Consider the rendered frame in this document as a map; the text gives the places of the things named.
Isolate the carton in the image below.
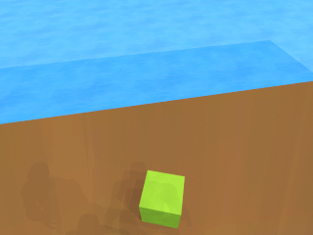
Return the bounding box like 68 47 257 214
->
139 170 185 228

